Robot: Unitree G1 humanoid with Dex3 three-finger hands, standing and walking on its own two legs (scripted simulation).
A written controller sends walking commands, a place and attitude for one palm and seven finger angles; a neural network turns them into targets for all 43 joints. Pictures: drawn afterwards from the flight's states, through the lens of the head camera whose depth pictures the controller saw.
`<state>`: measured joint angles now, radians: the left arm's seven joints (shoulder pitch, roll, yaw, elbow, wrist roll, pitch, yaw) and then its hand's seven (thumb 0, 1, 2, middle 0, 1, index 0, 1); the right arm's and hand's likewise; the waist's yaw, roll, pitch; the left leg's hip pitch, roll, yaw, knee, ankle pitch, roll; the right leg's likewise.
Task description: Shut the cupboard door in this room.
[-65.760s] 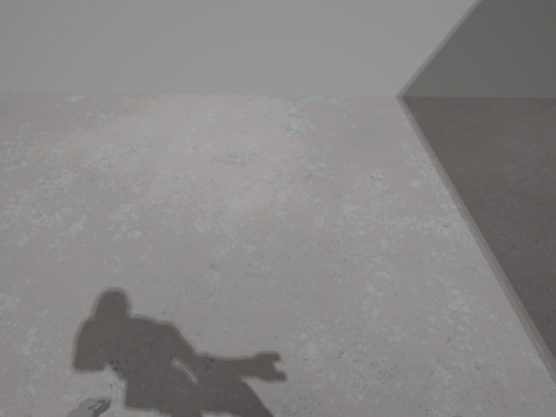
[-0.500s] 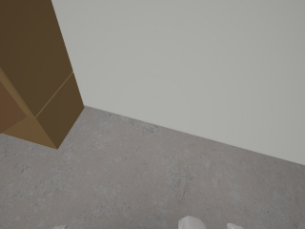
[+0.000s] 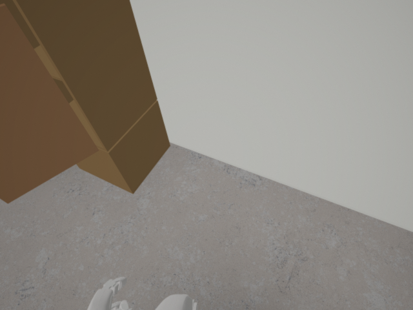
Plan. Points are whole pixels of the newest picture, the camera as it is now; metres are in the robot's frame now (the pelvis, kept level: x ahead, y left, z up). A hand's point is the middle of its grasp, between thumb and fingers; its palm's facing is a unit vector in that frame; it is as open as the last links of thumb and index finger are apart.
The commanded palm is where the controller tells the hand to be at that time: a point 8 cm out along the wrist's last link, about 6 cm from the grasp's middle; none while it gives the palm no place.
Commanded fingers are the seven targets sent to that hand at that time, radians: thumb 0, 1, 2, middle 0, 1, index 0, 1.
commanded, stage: turn to face it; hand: left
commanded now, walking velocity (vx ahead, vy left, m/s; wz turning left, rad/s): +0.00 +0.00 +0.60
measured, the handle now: out of the picture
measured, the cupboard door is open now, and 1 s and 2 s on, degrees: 68 68 68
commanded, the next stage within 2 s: take the last steps up to it in 0.90 s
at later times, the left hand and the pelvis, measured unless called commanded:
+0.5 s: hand out of the picture +0.00 +0.30 -0.16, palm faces +0.35 -0.90 -0.26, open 7.4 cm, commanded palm none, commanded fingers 0.00 0.90 0.90 -0.20 -0.30 -0.20 -0.30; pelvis +0.01 +0.06 +0.01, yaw +18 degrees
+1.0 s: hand out of the picture +0.00 +0.22 -0.14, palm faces +0.55 -0.79 -0.27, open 7.4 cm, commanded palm none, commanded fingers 0.00 0.90 0.90 -0.20 -0.30 -0.20 -0.30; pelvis +0.03 +0.01 +0.01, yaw +34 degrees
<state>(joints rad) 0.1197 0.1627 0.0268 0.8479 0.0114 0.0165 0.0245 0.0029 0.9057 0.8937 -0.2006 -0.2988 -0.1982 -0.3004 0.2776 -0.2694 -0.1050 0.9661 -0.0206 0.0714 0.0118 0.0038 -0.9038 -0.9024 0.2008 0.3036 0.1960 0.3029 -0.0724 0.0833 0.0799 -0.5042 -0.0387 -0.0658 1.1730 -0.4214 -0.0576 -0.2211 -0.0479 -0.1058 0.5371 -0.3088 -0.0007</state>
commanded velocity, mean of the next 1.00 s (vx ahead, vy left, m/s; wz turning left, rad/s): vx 0.01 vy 0.00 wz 0.46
